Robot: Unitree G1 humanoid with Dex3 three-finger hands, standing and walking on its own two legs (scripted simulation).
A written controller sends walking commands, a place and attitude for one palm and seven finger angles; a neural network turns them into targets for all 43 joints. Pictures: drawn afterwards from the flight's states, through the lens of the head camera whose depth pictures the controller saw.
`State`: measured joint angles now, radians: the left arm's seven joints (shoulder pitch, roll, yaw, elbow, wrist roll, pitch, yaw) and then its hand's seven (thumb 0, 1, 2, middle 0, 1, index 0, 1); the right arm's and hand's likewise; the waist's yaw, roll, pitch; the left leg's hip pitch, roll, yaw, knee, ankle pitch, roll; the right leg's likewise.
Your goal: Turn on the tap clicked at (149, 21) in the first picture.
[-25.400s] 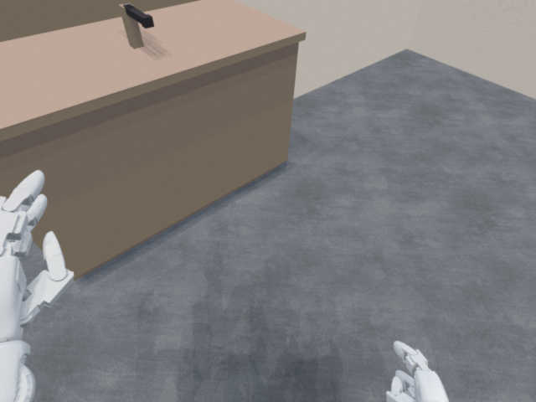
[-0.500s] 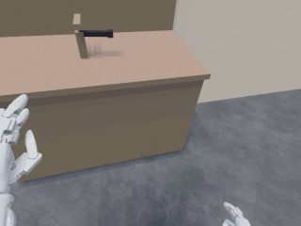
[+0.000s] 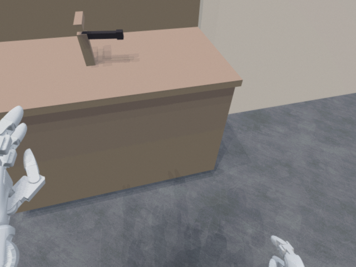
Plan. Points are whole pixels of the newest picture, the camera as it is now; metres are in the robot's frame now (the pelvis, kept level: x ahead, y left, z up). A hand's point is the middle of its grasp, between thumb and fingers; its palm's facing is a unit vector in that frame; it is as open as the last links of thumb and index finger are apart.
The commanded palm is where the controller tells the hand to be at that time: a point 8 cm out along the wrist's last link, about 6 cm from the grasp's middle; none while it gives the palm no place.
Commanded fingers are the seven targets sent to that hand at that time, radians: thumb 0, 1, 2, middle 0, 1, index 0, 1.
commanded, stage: stop stepping back and stand still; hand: left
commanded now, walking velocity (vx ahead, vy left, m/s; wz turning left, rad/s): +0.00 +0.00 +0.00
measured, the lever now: (119, 34) +0.89 +0.27 +0.13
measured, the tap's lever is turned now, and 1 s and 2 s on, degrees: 82 82 82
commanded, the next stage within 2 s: stand and check the lever's angle in 0.34 s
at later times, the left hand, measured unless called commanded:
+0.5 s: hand (44, 165) +0.24 +0.24 +0.17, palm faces +0.41 -0.85 -0.34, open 7.4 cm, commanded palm +0.19 +0.28 +0.19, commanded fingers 0.00 0.90 0.90 -0.20 -0.30 -0.20 -0.30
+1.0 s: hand (40, 167) +0.24 +0.25 +0.17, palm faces +0.38 -0.86 -0.34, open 7.4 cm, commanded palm +0.19 +0.29 +0.19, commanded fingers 0.00 0.90 0.90 -0.20 -0.30 -0.20 -0.30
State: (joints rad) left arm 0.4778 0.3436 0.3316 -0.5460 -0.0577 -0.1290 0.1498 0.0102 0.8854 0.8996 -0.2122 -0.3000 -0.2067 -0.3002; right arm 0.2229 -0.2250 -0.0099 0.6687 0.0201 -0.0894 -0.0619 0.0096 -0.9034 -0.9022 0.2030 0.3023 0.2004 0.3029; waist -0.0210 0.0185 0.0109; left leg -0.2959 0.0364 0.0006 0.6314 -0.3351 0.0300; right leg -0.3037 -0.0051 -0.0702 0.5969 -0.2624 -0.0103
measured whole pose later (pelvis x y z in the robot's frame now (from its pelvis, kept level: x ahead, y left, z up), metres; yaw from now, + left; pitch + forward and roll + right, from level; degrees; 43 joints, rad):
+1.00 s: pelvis +0.02 +0.01 +0.02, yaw -1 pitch -1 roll -1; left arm 0.48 0.33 0.30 -0.45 -0.06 -0.14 0.16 0.01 0.89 0.90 -0.21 -0.30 -0.20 -0.30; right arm 0.20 -0.21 0.01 0.62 0.01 -0.09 -0.07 0.01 -0.90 -0.90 0.20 0.30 0.20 0.30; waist 0.00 0.01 0.01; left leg -0.19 0.02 0.03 0.45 -0.24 0.01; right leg -0.19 -0.02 -0.03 0.39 -0.19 0.02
